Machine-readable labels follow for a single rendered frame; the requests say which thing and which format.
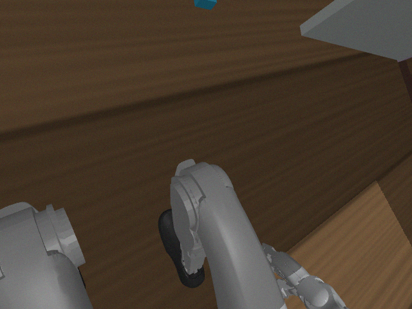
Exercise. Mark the right robot arm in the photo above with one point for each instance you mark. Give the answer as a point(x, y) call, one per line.
point(315, 294)

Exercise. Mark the right robot foot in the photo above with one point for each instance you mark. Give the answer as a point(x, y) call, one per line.
point(172, 247)

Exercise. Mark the right robot hand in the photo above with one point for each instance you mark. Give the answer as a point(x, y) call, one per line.
point(286, 267)

